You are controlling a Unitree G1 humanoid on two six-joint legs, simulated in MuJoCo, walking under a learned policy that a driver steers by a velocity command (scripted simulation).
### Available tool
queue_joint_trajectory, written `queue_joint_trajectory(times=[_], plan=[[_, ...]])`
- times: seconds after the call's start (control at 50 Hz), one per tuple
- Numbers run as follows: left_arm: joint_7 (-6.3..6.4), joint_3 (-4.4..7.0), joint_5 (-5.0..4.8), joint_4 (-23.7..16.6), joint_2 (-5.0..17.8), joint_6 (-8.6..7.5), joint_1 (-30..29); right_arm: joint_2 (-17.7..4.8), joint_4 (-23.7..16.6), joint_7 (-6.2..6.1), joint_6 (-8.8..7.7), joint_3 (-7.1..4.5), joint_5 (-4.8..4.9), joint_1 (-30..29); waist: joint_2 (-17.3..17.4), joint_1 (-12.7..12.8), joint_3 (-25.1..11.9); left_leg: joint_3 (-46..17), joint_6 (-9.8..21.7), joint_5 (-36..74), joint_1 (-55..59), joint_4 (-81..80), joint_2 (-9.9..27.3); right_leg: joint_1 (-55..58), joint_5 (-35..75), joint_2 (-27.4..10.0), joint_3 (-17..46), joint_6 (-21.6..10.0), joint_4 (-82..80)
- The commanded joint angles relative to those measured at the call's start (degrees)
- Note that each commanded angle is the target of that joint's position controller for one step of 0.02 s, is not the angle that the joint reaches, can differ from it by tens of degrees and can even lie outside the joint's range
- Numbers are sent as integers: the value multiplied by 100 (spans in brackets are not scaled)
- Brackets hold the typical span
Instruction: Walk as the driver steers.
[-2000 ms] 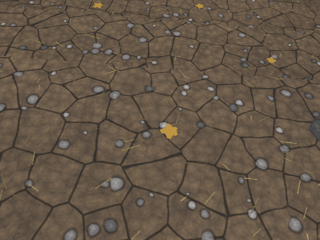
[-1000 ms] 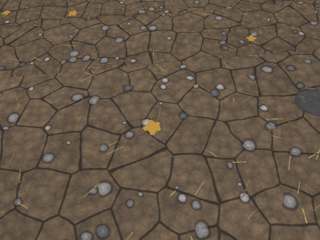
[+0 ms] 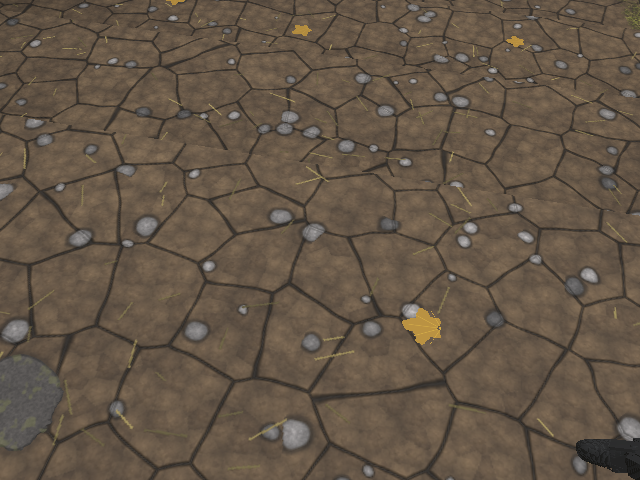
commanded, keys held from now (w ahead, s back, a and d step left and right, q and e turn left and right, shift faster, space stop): w+q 0.06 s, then w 0.04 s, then w+e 0.90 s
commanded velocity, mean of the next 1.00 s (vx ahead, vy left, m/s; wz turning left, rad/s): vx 0.48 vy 0.00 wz -0.23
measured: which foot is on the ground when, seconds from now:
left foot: down 0.00-0.52, up 0.54-0.92, down 0.94-1.00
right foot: up 0.00-0.48, down 0.50-0.94, up 0.96-1.00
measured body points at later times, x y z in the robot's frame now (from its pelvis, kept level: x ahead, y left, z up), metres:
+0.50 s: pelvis +0.28 +0.00 +0.00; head +0.32 +0.00 +0.45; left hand +0.51 +0.23 -0.08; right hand +0.30 -0.30 -0.11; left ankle +0.08 +0.09 -0.71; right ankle +0.42 -0.09 -0.72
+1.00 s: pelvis +0.59 +0.02 +0.01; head +0.62 +0.02 +0.46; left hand +0.74 +0.26 -0.11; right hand +0.70 -0.27 -0.07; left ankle +0.70 +0.11 -0.72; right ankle +0.43 -0.08 -0.68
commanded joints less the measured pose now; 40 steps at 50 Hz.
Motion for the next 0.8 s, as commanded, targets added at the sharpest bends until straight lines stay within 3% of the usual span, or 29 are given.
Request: queue_joint_trajectory(times=[0.02,0.04,0.06,0.08,0.14,0.2,0.26,0.36,0.42,0.46,0.48,0.5,0.52,0.54,0.56,0.58,0.6,0.62,0.66,0.7,0.76,0.8], plan=[[-60,75,-220,-1030,773,-404,-811,-1138,-24,-42,-169,-366,-73,1748,844,-1067,-1085,-4496,1528,-2376,4124,-2620,2004,-4390,247,308,843,-245,2883],[-42,46,-158,-995,741,-451,-815,-967,-43,-32,-215,-314,-85,1488,549,-870,-716,-3774,1370,-1662,3444,-2540,1736,-4118,745,73,798,-336,2473],[-5,58,-5,-916,701,-459,-771,-846,-97,-38,-216,-278,-115,1126,334,-634,-510,-3192,1221,-871,2802,-2486,1464,-3708,1106,-93,820,-319,2002],[-15,75,53,-855,686,-415,-643,-716,-161,-51,-225,-225,-193,882,455,-426,-447,-2748,1139,-284,2349,-2564,1253,-3291,1383,-206,846,-306,1701],[-62,28,96,-638,467,-243,-436,-613,-40,-114,-310,-181,-190,776,462,-279,-439,-1903,1163,1162,1876,-2786,1083,-2892,1907,-178,598,-98,1238],[-63,-54,71,-743,256,-183,-978,-649,222,-168,-353,-172,-173,1033,378,-474,-185,-1264,981,1705,1899,-2910,947,-3115,2839,-183,525,9,315],[-143,-134,-17,-835,87,-226,-1518,-711,421,-206,-361,-171,-174,1223,391,-729,1,-799,731,1428,1912,-3076,840,-2883,3808,-39,378,-88,-770],[-333,-186,-105,-1109,23,-272,-2209,-812,798,-213,-326,-221,-153,1610,223,-985,339,-554,688,1520,2805,-3057,1231,-3201,3767,167,405,-377,-1626],[-455,-179,-82,-1248,36,-298,-2289,-862,898,-263,-211,-253,-143,1650,264,-907,211,-365,581,2912,3484,-2537,1398,-3221,3016,393,263,-618,-1837],[-451,-74,-42,-1204,241,-266,-1845,-987,852,-334,-127,-277,-170,1572,532,-628,-320,-184,431,5257,3708,-1658,1331,-2416,2411,787,-102,-828,-1740],[-414,56,-41,-1080,478,-243,-1204,-1023,812,-375,-61,-271,-195,1513,579,-273,-776,-30,328,6114,3630,-718,1205,-1567,2294,1020,-253,-986,-1770],[-342,189,-61,-961,748,-218,-357,-1012,732,-424,-48,-243,-201,1416,475,215,-1254,132,120,5703,2734,554,1075,-46,2738,825,134,-1259,-1922],[-265,379,6,-925,1415,-163,408,-543,475,-380,-186,-78,-279,1930,-654,152,-2189,251,-352,3030,213,2994,376,2598,2519,-733,2709,-2288,-1696],[-242,295,-115,-865,1062,-156,533,-355,534,-282,-366,43,-338,1974,-1076,150,-2855,-586,-503,-1872,-1007,4122,-511,3515,2079,-1435,4944,-2784,-2618],[-193,202,-105,-865,755,-118,418,-754,343,-170,-512,-64,-68,1380,-680,318,-2217,-1071,-406,-1643,-1676,4367,-110,3217,1447,-1231,4349,-2441,-2848],[-160,174,-87,-939,663,-94,84,-753,162,-131,-604,-27,26,935,-278,225,-1471,-972,-327,-1243,-1812,3993,174,2348,1452,-1043,3640,-2222,-2994],[-145,141,-62,-996,580,-75,-271,-700,101,-142,-647,-21,-86,726,156,-24,-838,-853,-321,-989,-1669,3359,350,1358,1916,-820,3182,-2093,-3182],[-126,94,-9,-1074,453,-83,-514,-729,108,-172,-614,-69,-203,748,137,-255,-550,-820,-367,-808,-1307,2933,512,666,2462,-621,2820,-2033,-3347],[-85,99,20,-1142,456,-71,-773,-619,156,-185,-501,-52,-262,1019,-165,-535,-375,-716,-557,-728,-867,2530,576,-151,3030,-408,2535,-2109,-3586],[-35,128,-11,-1086,559,-89,-799,-467,156,-221,-418,7,-295,1012,-226,-602,-269,-526,-764,-486,-639,1883,555,-765,3478,-240,2081,-2089,-3656],[38,189,-78,-971,708,-54,-662,-227,9,-224,-432,108,-305,314,-307,-338,-191,-397,-879,909,-123,420,338,-1261,3104,187,1590,-1740,-3557],[66,207,-108,-856,742,0,-343,-238,-65,-192,-473,100,-221,-117,-367,-101,-283,-409,-905,1619,194,-287,113,-1161,2663,195,1724,-1576,-3436]])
